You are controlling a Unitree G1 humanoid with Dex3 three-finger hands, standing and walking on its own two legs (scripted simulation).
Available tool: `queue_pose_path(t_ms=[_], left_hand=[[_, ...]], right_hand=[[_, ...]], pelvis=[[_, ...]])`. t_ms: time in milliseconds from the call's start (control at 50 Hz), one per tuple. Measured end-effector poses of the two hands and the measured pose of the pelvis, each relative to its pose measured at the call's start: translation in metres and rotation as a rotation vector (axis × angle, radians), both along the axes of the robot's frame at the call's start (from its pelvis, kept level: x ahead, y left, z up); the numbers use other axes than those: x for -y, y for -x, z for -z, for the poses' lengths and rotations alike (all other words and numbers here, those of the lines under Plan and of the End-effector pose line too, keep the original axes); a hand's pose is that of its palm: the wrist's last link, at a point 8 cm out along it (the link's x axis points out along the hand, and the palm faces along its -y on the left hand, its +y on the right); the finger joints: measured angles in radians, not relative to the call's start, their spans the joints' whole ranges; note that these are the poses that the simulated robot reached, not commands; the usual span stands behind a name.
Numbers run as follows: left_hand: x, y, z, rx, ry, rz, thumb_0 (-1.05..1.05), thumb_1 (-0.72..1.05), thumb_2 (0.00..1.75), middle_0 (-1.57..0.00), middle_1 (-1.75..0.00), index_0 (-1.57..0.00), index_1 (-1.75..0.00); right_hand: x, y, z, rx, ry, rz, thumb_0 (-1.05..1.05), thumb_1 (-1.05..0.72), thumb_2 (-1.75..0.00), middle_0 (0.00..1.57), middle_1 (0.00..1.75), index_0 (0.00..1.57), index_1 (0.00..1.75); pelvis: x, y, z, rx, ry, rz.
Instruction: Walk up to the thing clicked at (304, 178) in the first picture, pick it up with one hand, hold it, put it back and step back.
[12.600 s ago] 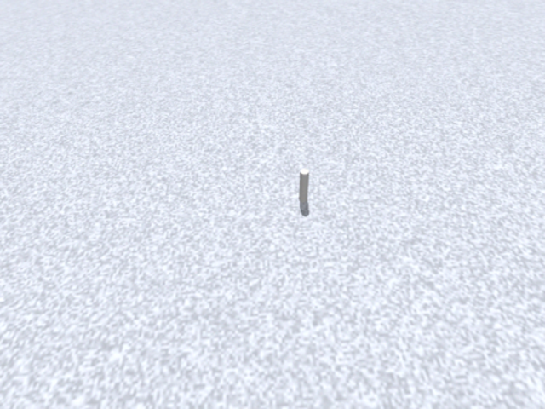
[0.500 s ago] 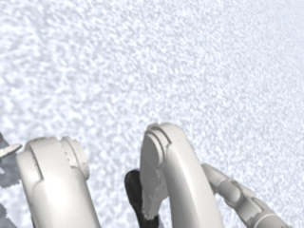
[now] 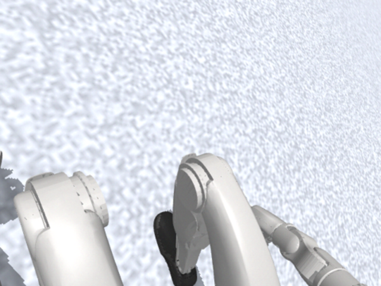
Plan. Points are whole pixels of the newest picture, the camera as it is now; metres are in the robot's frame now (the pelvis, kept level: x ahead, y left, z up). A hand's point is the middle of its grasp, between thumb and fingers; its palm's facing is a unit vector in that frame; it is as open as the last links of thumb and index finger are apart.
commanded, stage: settle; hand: left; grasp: from the side
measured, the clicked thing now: out of the picture +0.37 +0.31 -0.17
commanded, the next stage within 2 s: lift in 1.92 s
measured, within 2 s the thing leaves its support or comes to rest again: leaves its support in 0.26 s
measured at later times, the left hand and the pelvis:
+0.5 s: hand out of the picture +0.36 +0.31 -0.12, palm faces +0.30 -0.95 -0.01, open 5.4 cm; pelvis +0.00 +0.00 +0.01, yaw +1 degrees
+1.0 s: hand out of the picture +0.35 +0.31 -0.01, palm faces +0.33 -0.94 -0.06, open 5.4 cm; pelvis +0.01 -0.01 +0.05, yaw +6 degrees
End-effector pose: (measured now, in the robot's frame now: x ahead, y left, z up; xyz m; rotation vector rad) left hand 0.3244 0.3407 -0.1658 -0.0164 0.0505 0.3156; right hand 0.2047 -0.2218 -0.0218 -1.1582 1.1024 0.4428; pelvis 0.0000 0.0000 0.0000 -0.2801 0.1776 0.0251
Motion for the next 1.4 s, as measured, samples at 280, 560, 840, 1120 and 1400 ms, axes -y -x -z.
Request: queue_pose_path(t_ms=[280,560,840,1120,1400], left_hand=[[0.006,-0.006,-0.005,0.028,0.01,0.004,0.04,0.2,1.06,-0.97,-1.11,-1.0,-1.12],[-0.012,0.003,-0.063,0.064,-0.029,-0.001,0.05,0.19,1.09,-0.98,-1.12,-1.01,-1.1],[-0.013,0.01,-0.134,0.068,-0.06,-0.027,0.05,0.2,1.07,-0.98,-1.12,-1.01,-1.1],[-0.011,0.011,-0.178,0.013,-0.068,-0.018,0.05,0.19,1.07,-0.98,-1.12,-1.01,-1.1],[-0.008,0.006,-0.21,0.019,-0.051,-0.017,0.05,0.19,1.08,-0.98,-1.12,-1.01,-1.1]], right_hand=[[-0.002,0.002,0.0,-0.005,-0.007,0.032,0.0,-0.89,-0.89,0.21,0.3,0.21,0.3],[-0.002,-0.016,0.005,0.049,-0.113,0.116,0.0,-0.89,-0.89,0.21,0.3,0.21,0.3],[-0.006,-0.034,0.011,0.102,-0.266,0.264,0.0,-0.88,-0.89,0.21,0.3,0.2,0.3],[0.006,-0.031,0.021,0.079,-0.345,0.407,0.0,-0.88,-0.89,0.21,0.3,0.2,0.3],[0.013,-0.04,0.008,0.123,-0.372,0.454,0.0,-0.88,-0.89,0.2,0.3,0.2,0.3]], pelvis=[[0.0,-0.001,-0.004,-0.014,0.003,0.004],[0.005,-0.005,-0.016,-0.092,-0.022,-0.017],[0.011,-0.01,-0.036,-0.211,-0.062,-0.048],[0.019,-0.016,-0.054,-0.304,-0.107,-0.075],[0.022,-0.019,-0.074,-0.347,-0.127,-0.088]])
